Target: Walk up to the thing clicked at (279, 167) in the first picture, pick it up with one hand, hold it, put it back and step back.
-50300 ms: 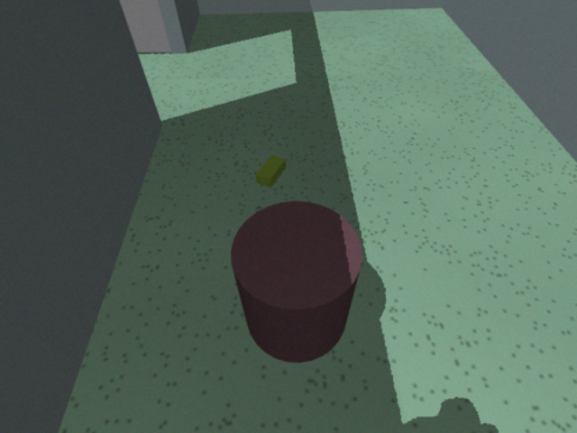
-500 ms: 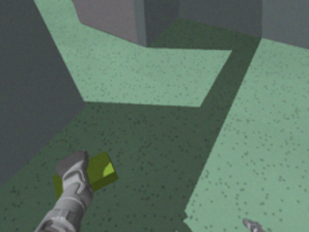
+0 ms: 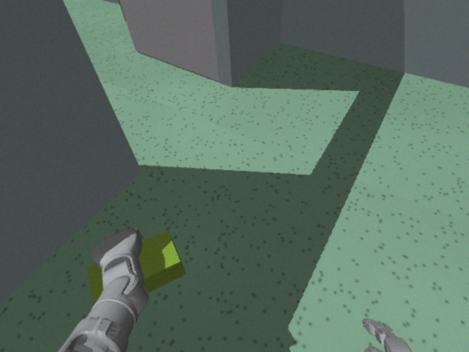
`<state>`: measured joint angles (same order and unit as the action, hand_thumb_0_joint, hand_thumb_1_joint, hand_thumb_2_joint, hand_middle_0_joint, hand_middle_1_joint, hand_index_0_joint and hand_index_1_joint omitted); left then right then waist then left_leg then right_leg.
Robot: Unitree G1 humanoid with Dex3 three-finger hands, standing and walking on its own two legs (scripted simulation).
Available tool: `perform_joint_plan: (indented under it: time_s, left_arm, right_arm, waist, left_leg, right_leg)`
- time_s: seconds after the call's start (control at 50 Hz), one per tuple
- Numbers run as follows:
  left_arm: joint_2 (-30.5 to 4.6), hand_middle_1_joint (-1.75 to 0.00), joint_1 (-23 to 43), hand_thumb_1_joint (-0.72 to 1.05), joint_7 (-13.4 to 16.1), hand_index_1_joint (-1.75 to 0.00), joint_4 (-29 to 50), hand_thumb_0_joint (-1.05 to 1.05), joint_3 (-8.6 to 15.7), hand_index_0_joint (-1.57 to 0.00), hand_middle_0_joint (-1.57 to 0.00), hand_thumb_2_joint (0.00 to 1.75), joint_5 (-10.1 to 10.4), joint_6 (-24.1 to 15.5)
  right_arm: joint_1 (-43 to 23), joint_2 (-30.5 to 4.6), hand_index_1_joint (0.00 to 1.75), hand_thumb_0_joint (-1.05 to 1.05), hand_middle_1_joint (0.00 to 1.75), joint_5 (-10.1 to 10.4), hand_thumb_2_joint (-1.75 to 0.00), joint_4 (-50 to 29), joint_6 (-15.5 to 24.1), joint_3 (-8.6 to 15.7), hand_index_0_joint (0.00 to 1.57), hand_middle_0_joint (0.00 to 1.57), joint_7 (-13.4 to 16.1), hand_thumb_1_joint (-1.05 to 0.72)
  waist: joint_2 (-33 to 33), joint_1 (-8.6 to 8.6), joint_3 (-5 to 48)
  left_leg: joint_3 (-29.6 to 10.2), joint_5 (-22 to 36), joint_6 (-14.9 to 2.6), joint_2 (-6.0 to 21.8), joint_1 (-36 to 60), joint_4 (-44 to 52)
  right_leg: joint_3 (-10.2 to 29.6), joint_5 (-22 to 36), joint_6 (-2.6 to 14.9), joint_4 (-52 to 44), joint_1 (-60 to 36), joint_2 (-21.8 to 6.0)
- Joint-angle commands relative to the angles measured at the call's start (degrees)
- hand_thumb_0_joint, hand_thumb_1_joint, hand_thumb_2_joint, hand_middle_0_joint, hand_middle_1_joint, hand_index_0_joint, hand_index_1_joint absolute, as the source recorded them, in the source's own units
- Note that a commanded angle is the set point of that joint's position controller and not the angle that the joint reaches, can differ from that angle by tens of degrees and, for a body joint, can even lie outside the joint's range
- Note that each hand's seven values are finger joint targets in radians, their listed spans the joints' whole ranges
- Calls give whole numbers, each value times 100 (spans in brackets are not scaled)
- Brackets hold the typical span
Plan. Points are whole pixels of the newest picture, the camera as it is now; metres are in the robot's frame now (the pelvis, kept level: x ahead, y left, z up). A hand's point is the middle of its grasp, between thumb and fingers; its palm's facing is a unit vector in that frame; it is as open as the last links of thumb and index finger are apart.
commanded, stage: hold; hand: left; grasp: from above
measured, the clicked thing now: (138, 270) +0.32 +0.21 -0.10
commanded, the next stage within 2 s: crouch in 1.36 s
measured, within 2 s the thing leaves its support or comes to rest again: neither
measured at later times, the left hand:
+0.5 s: hand (125, 275) +0.29 +0.22 -0.05, palm faces -0.38 -0.20 -0.90, open 10.9 cm
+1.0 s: hand (118, 277) +0.28 +0.23 -0.04, palm faces -0.38 -0.21 -0.90, open 10.9 cm
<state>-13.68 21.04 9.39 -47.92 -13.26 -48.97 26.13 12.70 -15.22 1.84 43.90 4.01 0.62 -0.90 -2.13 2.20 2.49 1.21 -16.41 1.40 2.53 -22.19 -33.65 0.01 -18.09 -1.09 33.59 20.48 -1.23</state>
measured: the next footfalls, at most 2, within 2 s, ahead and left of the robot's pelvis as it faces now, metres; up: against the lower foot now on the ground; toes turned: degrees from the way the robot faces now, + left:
none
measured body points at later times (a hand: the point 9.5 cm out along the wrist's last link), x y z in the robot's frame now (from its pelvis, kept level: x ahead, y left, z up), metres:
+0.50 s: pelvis -0.01 +0.00 +0.00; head +0.00 -0.02 +0.45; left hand +0.30 +0.23 +0.00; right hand +0.12 -0.25 -0.11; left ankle +0.01 +0.13 -0.73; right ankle -0.01 -0.13 -0.73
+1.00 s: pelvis -0.01 +0.00 +0.01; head -0.01 -0.02 +0.46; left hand +0.30 +0.23 +0.01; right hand +0.14 -0.24 -0.11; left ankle +0.01 +0.13 -0.73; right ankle -0.01 -0.13 -0.73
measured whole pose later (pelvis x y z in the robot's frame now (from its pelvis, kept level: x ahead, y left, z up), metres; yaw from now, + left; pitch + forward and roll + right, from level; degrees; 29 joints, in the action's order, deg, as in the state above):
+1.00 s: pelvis -0.01 +0.00 +0.01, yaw +0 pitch +1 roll +0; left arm -15.5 18.2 3.9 -40.8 -14.7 -50.0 26.5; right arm 10.1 -14.8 2.2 42.1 3.6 -0.3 -0.1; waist -2.8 0.2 0.9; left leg 1.0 -13.6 1.4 2.3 -17.2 -29.6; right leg -0.3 -15.5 -1.0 29.9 15.5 -1.3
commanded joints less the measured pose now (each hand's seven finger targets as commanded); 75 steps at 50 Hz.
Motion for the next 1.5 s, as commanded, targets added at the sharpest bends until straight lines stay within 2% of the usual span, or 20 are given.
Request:
perform_joint_plan:
  time_s: [0.0, 0.06, 0.16, 0.2, 0.24, 0.28, 0.46, 0.64, 0.66, 0.7, 0.78, 1.02, 1.14, 1.2, 1.24, 1.28, 1.38, 1.42, 1.46, 1.48]
  left_arm:
    - [-1096, -65, 2269, 62, 256, -69, 1258, 0, 273, -99, -103, 87, -264, -40]
    - [-1207, -67, 2306, 63, 245, -71, 1375, 0, 333, -99, -103, 89, -271, -55]
    - [-1078, -64, 2204, 63, 207, -69, 1386, 0, 244, -100, -104, 90, -300, -37]
    - [-1289, -66, 2203, 64, 196, -70, 1581, 0, 384, -100, -105, 92, -304, -64]
    - [-1105, -66, 2247, 65, 144, -70, 1589, 0, 232, -102, -106, 93, -294, -63]
    - [-1280, -67, 2234, 67, 140, -71, 1555, 0, 330, -102, -106, 90, -325, -72]
    - [-1237, -68, 2195, 68, 14, -72, 1798, 0, 263, -103, -106, 90, -318, -69]
    - [-1358, -72, 2186, 65, -83, -74, 1924, 0, 331, -100, -103, 90, -337, 3]
    - [-1250, -71, 2245, 64, -104, -75, 1913, 0, 235, -100, -104, 93, -328, 3]
    - [-1257, -71, 1956, 65, -134, -75, 1813, 0, 265, -101, -104, 93, -315, 31]
    - [-1345, -71, 2206, 64, -220, -75, 2033, 0, 281, -100, -103, 92, -311, -1]
    - [-1291, -76, 1908, 64, -224, -79, 1875, 0, 297, -100, -103, 95, -365, 2]
    - [-1441, -74, 2303, 66, -173, -77, 2230, 0, 349, -102, -106, 95, -373, -85]
    - [-1234, -73, 2232, 66, -153, -76, 1955, 0, 216, -103, -106, 94, -381, -51]
    - [-1392, -74, 2107, 65, -114, -77, 1928, 0, 353, -102, -105, 94, -381, -39]
    - [-1341, -74, 2166, 67, -128, -77, 2106, 0, 301, -103, -107, 95, -351, -31]
    - [-1228, -73, 2002, 65, -175, -76, 1653, 0, 228, -102, -105, 92, -342, 79]
    - [-1423, -73, 1994, 66, -192, -77, 1905, 0, 367, -103, -106, 95, -342, 42]
    - [-1209, -72, 2104, 57, -245, -71, 2035, 0, 222, -93, -94, 85, -357, 57]
    - [-1296, -71, 2124, 58, -238, -70, 2113, 0, 254, -96, -95, 81, -360, 51]
  right_arm:
    - [-154, -748, 30, 0, 30, 15, -89, -638, 217, 236, 20, 20, 52, -87]
    - [-215, -748, 30, 0, 30, 18, -89, -660, 212, 240, 20, 20, 59, -88]
    - [-285, -730, 30, 0, 30, 24, -89, -676, 201, 220, 20, 20, 73, -88]
    - [-301, -731, 30, 0, 30, 34, -89, -672, 198, 237, 20, 20, 77, -87]
    - [-372, -722, 30, 0, 30, 32, -89, -728, 210, 210, 20, 20, 85, -88]
    - [-380, -730, 30, 0, 30, 31, -89, -713, 210, 214, 20, 20, 96, -88]
    - [-553, -693, 30, 0, 30, 44, -89, -842, 220, 176, 20, 20, 113, -88]
    - [-612, -693, 30, 0, 30, 49, -89, -833, 228, 181, 20, 20, 139, -88]
    - [-651, -657, 30, 0, 30, 45, -89, -857, 235, 158, 20, 20, 142, -88]
    - [-678, -656, 30, 0, 30, 62, -90, -882, 235, 153, 20, 20, 135, -88]
    - [-680, -673, 30, 0, 30, 59, -90, -903, 241, 151, 20, 20, 138, -88]
    - [-698, -646, 30, 0, 30, 45, -90, -925, 250, 159, 20, 20, 136, -89]
    - [-655, -643, 30, 0, 30, 39, -90, -921, 247, 168, 20, 20, 143, -89]
    - [-659, -667, 30, 0, 30, 45, -90, -882, 244, 155, 20, 20, 147, -89]
    - [-661, -665, 30, 0, 30, 44, -90, -860, 248, 174, 20, 20, 152, -89]
    - [-697, -649, 30, 0, 30, 48, -90, -911, 247, 162, 20, 20, 137, -89]
    - [-676, -679, 30, 0, 30, 41, -90, -854, 239, 173, 20, 20, 132, -89]
    - [-710, -677, 30, 0, 30, 57, -90, -910, 242, 177, 20, 20, 130, -89]
    - [-715, -664, 30, 0, 30, 52, -89, -935, 237, 172, 20, 20, 107, -85]
    - [-727, -662, 30, 0, 30, 61, -89, -944, 237, 162, 20, 20, 116, -86]
  waist:
    - [80, 50, 1711]
    - [77, -38, 1662]
    - [130, 17, 1675]
    - [-8, -92, 1766]
    - [73, -25, 1642]
    - [40, -94, 1542]
    - [98, -103, 1446]
    - [-110, -141, 1578]
    - [0, -118, 1471]
    - [135, -156, 1393]
    - [23, -162, 1571]
    - [68, -204, 1388]
    - [-64, -194, 1638]
    - [43, -83, 1468]
    - [-10, -173, 1519]
    - [-59, -224, 1633]
    - [167, -140, 1293]
    - [64, -239, 1459]
    - [27, -166, 1607]
    - [60, -185, 1579]
  left_leg:
    - [107, 1759, -185, -292, 1058, 308]
    - [103, 1506, -179, -308, 1004, 370]
    - [71, 1579, -179, -274, 1163, 419]
    - [97, 1605, -169, -297, 1150, 422]
    - [66, 1494, -159, -268, 1209, 470]
    - [70, 1367, -161, -281, 1109, 519]
    - [76, 1176, -173, -294, 1163, 609]
    - [57, 1365, -122, -256, 1355, 638]
    - [35, 1374, -126, -245, 1296, 644]
    - [70, 1346, -166, -291, 1253, 632]
    - [99, 1473, -181, -303, 1370, 625]
    - [48, 1360, -141, -279, 1294, 680]
    - [70, 1550, -142, -276, 1417, 626]
    - [74, 1449, -154, -266, 1415, 648]
    - [74, 1432, -149, -269, 1414, 654]
    - [82, 1521, -147, -287, 1422, 656]
    - [46, 1421, -143, -240, 1309, 697]
    - [81, 1438, -154, -286, 1354, 683]
    - [96, 1573, -167, -295, 1460, 656]
    - [87, 1635, -163, -287, 1480, 640]
  right_leg:
    - [-109, 1992, 45, -402, -573, 231]
    - [-95, 1716, 50, -497, -631, 217]
    - [-118, 1758, 53, -518, -597, 235]
    - [-95, 1773, 62, -510, -712, 213]
    - [-129, 1631, 70, -556, -619, 234]
    - [-124, 1503, 74, -608, -639, 229]
    - [-118, 1295, 62, -723, -675, 215]
    - [-135, 1416, 89, -689, -711, 248]
    - [-155, 1412, 85, -695, -688, 266]
    - [-129, 1420, 53, -754, -747, 225]
    - [-112, 1579, 42, -737, -811, 206]
    - [-147, 1372, 76, -781, -786, 232]
    - [-134, 1595, 68, -751, -880, 226]
    - [-123, 1538, 57, -777, -746, 219]
    - [-137, 1488, 65, -782, -808, 212]
    - [-133, 1584, 68, -765, -890, 207]
    - [-173, 1455, 74, -805, -769, 244]
    - [-143, 1483, 72, -808, -878, 204]
    - [-128, 1655, 59, -781, -902, 195]
    - [-139, 1698, 52, -783, -885, 207]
